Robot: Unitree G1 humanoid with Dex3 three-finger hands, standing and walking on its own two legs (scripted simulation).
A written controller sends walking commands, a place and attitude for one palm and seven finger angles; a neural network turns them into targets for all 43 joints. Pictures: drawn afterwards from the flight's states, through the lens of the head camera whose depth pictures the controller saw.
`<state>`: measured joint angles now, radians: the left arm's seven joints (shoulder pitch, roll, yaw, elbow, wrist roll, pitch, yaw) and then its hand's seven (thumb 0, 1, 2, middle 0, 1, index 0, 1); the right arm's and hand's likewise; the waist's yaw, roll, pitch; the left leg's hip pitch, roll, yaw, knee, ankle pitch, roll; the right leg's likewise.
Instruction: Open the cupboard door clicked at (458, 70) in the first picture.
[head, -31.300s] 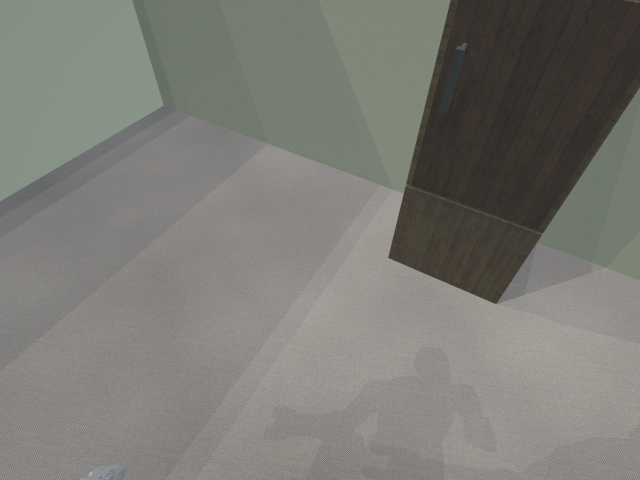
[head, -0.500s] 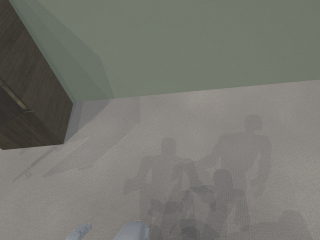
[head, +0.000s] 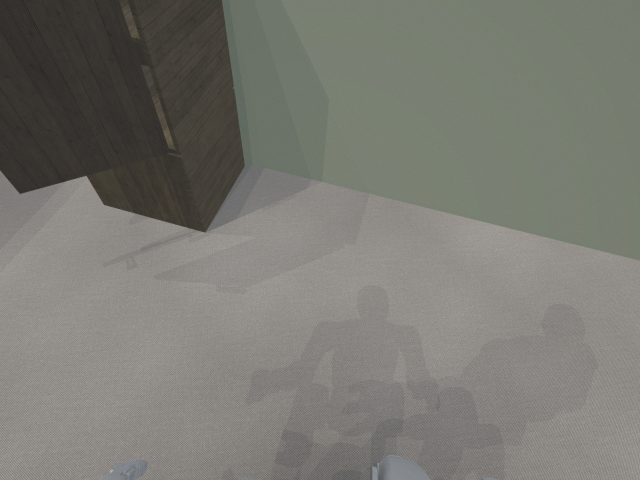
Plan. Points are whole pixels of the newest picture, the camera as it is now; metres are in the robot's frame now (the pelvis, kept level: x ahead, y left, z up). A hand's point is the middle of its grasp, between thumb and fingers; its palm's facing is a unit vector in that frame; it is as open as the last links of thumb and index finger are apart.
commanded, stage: turn to face it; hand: left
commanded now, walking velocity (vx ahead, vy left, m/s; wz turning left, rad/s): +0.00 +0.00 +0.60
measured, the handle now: out of the picture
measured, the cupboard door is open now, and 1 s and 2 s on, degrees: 44 44 44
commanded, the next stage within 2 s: take the last steps up to it in 0.86 s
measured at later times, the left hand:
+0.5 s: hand out of the picture -0.01 +0.18 -0.18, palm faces +0.35 -0.91 -0.22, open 7.3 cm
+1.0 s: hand out of the picture -0.02 +0.15 -0.16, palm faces +0.49 -0.83 -0.25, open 7.4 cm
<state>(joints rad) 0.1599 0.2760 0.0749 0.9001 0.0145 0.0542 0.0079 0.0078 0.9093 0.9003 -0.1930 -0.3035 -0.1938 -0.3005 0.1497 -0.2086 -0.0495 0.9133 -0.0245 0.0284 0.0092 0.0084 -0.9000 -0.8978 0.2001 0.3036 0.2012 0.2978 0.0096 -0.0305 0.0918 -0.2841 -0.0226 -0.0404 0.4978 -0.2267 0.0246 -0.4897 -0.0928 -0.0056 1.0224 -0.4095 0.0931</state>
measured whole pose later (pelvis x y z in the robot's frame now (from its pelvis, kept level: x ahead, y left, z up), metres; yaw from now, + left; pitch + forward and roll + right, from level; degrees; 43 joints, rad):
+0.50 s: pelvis +0.00 -0.03 -0.01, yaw +20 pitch +1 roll +2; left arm 0.23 0.21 0.05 0.90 0.02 0.01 0.01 0.00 0.91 0.90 -0.20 -0.30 -0.20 -0.30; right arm 0.13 -0.23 -0.07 0.94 -0.01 0.06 0.04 0.01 -0.90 -0.90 0.20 0.30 0.20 0.30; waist 0.00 -0.05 0.11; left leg -0.30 0.01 0.08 0.63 -0.35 -0.04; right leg -0.24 -0.18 -0.24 0.61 -0.35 0.04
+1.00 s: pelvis +0.01 -0.05 +0.00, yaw +29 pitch -1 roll +2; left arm 0.21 0.16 0.03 0.94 0.02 0.00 0.02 0.00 0.91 0.90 -0.20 -0.30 -0.20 -0.30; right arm 0.16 -0.22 -0.07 1.00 -0.01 0.07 0.01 0.01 -0.90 -0.90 0.20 0.30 0.20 0.30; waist 0.00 0.03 0.09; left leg -0.43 -0.03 -0.02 1.03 -0.46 -0.03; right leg -0.24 -0.07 -0.11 0.55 -0.30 -0.02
